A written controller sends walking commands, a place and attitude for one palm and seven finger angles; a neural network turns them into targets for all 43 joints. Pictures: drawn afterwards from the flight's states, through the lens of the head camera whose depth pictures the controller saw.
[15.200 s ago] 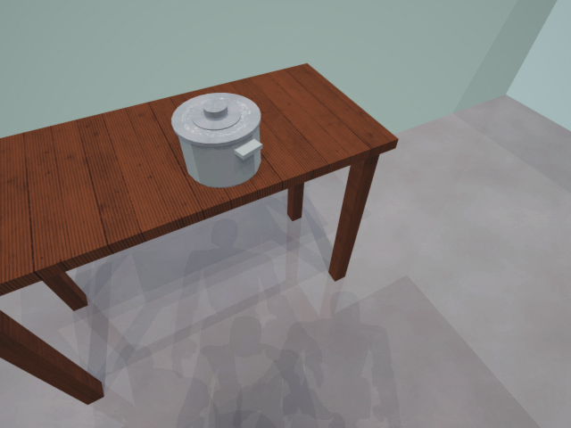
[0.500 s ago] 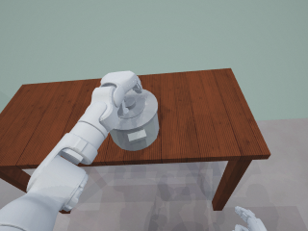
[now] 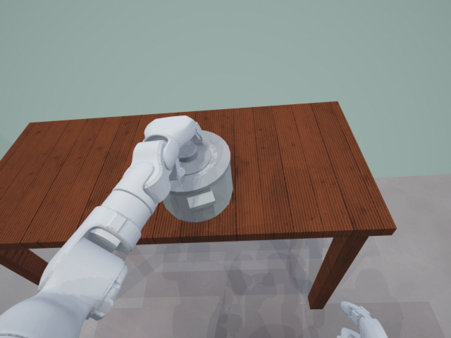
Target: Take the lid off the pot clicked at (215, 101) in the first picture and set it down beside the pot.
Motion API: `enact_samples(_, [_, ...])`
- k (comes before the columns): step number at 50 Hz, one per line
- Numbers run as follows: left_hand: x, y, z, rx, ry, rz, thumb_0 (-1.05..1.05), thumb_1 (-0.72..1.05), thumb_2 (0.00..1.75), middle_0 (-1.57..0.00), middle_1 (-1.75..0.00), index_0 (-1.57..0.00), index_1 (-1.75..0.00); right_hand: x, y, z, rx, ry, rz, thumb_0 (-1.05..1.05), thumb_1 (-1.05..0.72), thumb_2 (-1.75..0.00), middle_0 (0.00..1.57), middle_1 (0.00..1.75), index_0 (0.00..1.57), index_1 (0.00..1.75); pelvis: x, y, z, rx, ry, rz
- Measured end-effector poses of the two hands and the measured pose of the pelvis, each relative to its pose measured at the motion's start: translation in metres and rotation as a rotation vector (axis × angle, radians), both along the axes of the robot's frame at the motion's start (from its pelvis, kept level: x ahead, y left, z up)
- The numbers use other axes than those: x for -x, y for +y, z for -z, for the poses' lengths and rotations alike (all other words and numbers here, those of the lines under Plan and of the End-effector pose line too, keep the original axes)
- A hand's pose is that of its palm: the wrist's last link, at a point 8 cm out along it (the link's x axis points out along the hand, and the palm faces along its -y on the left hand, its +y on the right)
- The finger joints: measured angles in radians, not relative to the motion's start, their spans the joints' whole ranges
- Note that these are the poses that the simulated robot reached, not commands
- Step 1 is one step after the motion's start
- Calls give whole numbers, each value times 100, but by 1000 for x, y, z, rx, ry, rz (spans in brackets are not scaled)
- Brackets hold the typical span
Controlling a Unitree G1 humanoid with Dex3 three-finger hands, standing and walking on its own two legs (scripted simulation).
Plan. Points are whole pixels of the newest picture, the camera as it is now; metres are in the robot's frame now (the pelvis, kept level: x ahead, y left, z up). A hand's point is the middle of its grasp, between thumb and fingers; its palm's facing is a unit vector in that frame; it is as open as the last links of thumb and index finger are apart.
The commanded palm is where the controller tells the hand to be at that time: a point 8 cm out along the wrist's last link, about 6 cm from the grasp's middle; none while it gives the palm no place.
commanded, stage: close the fingers and squeeze the knob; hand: left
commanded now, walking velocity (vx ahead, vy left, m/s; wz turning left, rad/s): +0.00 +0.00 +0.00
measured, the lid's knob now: (186, 151) +0.46 +0.09 +0.08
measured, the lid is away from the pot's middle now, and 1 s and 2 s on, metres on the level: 0.00 0.00 0.00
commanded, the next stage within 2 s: lift the lid straight up in 1.66 s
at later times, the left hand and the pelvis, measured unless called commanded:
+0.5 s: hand (177, 155) +0.43 +0.10 +0.10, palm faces -0.30 -0.06 -0.95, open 9.3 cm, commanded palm +0.42 +0.11 +0.17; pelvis +0.00 +0.00 +0.00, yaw +0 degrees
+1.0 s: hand (181, 154) +0.43 +0.09 +0.10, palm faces -0.30 -0.06 -0.95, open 8.0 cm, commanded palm +0.41 +0.10 +0.17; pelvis +0.01 +0.00 +0.00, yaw +0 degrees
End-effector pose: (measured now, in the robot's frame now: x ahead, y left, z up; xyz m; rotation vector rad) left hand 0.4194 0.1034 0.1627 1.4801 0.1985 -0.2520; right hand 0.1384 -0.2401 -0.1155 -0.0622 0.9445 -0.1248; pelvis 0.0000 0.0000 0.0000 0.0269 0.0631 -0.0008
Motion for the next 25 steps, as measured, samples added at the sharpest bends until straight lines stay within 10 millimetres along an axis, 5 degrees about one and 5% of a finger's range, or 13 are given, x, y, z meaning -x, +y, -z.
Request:
enact_samples(8, [-1,2,-1,-1,6,-4,0,-27,140,-84,-11,-82,-11,-2,2,-1,2,-5,-1,1,-91,-90,20,30,20,30,0,2,0,1,2,-1])
enact_samples(25, [-9,2,1,-16,17,1,0,-7,116,-66,-64,-65,-64,9,2,4,9,37,9,1,-91,-90,20,30,20,30,-2,3,0,2,12,-2])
